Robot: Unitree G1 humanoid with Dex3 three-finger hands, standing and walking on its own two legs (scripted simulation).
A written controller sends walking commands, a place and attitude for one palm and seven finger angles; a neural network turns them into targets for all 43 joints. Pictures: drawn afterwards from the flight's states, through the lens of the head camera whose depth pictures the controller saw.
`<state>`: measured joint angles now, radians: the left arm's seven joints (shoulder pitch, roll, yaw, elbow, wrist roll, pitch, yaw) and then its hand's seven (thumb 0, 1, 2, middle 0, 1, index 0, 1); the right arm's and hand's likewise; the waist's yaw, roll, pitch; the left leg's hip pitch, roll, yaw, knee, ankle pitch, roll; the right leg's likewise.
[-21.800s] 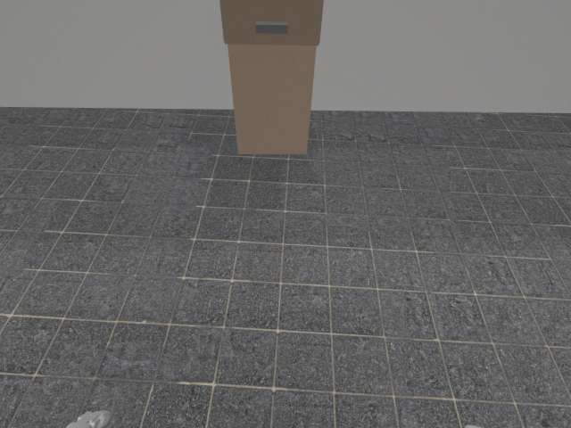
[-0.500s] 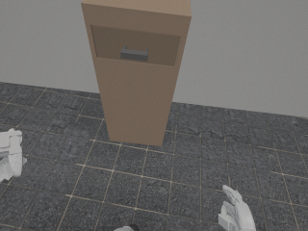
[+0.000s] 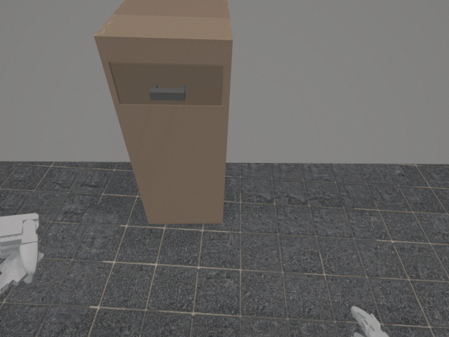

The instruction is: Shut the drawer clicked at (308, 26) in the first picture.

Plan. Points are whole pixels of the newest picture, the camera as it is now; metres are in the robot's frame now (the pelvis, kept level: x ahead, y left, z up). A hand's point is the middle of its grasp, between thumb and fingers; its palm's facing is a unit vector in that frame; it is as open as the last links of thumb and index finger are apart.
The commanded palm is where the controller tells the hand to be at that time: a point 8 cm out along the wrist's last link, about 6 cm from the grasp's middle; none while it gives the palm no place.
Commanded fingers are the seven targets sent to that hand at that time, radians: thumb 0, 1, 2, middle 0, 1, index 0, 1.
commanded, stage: stop stepping back and stand still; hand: left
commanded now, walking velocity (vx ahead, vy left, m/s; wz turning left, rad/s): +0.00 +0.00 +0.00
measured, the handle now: (168, 90) +0.81 +0.19 +0.03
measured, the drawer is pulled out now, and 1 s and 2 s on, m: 0.00 0.00 0.00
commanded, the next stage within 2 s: let the arm hang, fingers relaxed in 0.40 s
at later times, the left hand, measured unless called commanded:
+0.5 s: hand (21, 267) +0.17 +0.25 +0.16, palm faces +0.39 -0.81 -0.43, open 3.2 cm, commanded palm none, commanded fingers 0.00 0.90 0.90 -1.36 -1.56 -1.36 -1.56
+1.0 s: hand out of the picture -0.06 +0.18 -0.18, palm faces +0.14 -0.97 -0.21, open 4.4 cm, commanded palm none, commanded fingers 0.00 0.90 0.90 -0.36 -0.47 -0.36 -0.47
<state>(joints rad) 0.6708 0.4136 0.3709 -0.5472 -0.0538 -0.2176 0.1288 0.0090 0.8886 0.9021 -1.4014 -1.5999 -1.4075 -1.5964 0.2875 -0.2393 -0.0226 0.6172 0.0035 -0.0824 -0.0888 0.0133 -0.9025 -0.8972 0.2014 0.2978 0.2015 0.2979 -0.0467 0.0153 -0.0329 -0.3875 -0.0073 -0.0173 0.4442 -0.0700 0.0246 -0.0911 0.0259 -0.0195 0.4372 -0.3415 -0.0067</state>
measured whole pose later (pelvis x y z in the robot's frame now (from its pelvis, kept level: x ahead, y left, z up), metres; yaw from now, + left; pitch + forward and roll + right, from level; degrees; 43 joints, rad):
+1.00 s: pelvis -0.02 -0.01 +0.00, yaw +6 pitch -1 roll -1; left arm 0.32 0.21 0.02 1.07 0.01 0.03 0.02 0.01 0.91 0.90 -0.71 -0.89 -0.72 -0.90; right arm 0.35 -0.15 0.00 1.07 -0.01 0.02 -0.04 0.01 -0.91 -0.90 0.20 0.30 0.20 0.30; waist 0.02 -0.02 0.09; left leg -0.29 -0.04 -0.03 0.52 -0.21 0.04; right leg -0.20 0.02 -0.03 0.49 -0.28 -0.01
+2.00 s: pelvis -0.01 -0.02 +0.01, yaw +4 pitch -2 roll +0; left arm 0.33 0.10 0.01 1.16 0.01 -0.01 0.04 0.00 0.91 0.90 -0.19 -0.30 -0.20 -0.30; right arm 0.33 -0.10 -0.01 1.14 -0.01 0.01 -0.04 0.00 -0.91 -0.90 0.20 0.30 0.20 0.30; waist -0.01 0.02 0.04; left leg -0.22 -0.01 -0.01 0.45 -0.20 0.01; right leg -0.14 0.05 0.00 0.43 -0.25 -0.04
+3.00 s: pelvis +0.01 -0.02 +0.01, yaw +4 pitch -2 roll +0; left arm 0.29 0.12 0.01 1.16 0.01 -0.01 0.03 0.00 0.91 0.90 -0.19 -0.30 -0.20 -0.30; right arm 0.28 -0.13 -0.01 1.15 -0.01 0.00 -0.04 0.00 -0.91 -0.90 0.20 0.30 0.20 0.30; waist -0.01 0.01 0.05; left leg -0.17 -0.01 0.00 0.42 -0.21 0.01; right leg -0.10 0.05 0.01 0.40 -0.27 -0.04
